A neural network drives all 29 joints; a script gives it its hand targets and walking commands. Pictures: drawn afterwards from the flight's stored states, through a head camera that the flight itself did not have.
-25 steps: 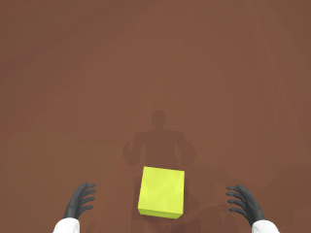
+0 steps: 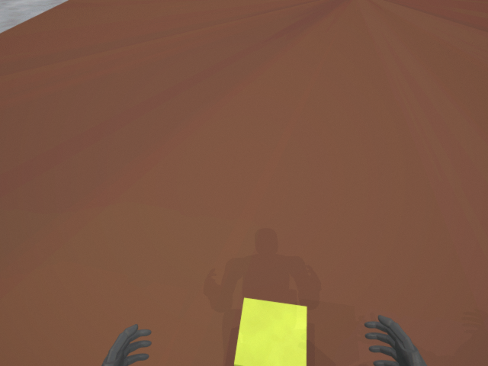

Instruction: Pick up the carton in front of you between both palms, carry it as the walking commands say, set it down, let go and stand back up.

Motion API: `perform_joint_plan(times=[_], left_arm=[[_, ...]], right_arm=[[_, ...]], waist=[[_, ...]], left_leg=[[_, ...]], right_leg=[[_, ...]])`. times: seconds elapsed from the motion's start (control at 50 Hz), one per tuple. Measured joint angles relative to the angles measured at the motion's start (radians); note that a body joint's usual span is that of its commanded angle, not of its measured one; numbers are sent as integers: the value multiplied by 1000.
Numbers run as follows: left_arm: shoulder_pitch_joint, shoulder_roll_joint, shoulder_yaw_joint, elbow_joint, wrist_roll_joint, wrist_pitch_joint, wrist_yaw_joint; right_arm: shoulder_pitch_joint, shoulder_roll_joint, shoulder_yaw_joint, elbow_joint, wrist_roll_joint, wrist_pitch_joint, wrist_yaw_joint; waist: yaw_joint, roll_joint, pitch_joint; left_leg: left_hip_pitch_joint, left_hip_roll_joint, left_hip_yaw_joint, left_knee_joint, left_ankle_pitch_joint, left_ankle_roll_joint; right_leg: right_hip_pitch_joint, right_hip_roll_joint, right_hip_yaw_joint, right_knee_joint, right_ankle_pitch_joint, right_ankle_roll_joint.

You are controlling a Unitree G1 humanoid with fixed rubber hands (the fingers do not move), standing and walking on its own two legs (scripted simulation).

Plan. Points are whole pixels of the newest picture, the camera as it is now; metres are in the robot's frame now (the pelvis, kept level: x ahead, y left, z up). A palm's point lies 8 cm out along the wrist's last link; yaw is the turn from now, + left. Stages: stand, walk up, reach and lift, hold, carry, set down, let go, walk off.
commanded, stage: let go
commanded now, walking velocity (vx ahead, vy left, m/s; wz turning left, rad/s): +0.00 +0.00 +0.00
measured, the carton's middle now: (270, 345) +0.35 -0.06 -0.65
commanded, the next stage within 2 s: stand in 0.08 s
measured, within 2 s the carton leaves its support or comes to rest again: neither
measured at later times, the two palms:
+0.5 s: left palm out of the picture +0.12 +0.28 -0.08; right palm out of the picture +0.14 -0.30 -0.09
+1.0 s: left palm out of the picture +0.09 +0.28 -0.09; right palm out of the picture +0.12 -0.32 -0.10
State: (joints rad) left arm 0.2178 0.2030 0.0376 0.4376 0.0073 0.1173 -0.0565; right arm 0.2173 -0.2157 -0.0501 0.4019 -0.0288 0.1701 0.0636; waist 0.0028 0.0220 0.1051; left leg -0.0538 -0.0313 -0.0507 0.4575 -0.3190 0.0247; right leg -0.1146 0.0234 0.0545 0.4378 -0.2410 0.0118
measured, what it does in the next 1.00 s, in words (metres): stands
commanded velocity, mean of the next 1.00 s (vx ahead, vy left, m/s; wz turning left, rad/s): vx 0.00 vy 0.00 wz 0.00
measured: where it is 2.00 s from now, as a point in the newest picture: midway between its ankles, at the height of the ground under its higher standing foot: outside the picture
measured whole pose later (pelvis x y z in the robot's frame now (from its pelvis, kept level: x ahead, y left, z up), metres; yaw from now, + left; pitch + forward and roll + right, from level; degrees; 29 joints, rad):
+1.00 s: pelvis +0.00 -0.02 +0.00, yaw +2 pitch -2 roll +0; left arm 0.14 0.35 0.03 0.94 0.03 0.00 0.02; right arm 0.18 -0.37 -0.01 0.86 -0.03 -0.01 -0.03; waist 0.01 0.02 0.02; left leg -0.09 -0.01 -0.08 0.41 -0.29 -0.01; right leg -0.16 0.03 0.01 0.42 -0.23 -0.02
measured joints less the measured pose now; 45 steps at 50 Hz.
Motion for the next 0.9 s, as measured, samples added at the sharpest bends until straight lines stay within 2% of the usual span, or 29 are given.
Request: perform_joint_plan(times=[0.08, 0.18, 0.28, 0.46, 0.9], left_arm=[[7, 1, -5, 18, -6, -12, 20], [-15, 47, -6, 156, 33, -59, 64], [-15, 100, 16, 245, 39, -88, 69], [-31, 131, 11, 341, 33, -111, 76], [-71, 137, -2, 478, 20, -119, 75]], right_arm=[[-2, -12, 13, -14, 4, 39, -27], [-16, -59, 8, 113, -7, -64, -72], [-9, -106, -2, 203, -12, -121, -75], [-12, -136, 17, 301, -10, -154, -85], [-33, -152, 40, 434, -1, -174, -96]], waist=[[-4, -4, -12], [-8, 3, -72], [-3, 11, -91], [1, 16, -94], [6, 3, -89]], left_leg=[[-11, 7, 4, 22, -13, -7], [-90, 7, -7, 67, -28, -14], [-113, 8, -14, 70, -29, -18], [-97, 10, -27, 44, -22, -26], [-48, 17, -33, -28, 21, -33]], right_leg=[[-15, 8, 1, 28, -14, -7], [-91, 8, -13, 72, -31, -11], [-114, 7, -22, 82, -39, -17], [-99, 6, -37, 66, -41, -25], [-48, 6, -46, -2, -3, -30]])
